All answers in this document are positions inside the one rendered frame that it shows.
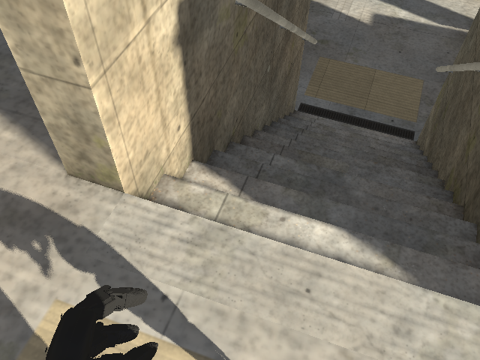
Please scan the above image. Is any left robot hand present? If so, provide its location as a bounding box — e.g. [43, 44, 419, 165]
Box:
[45, 285, 158, 360]

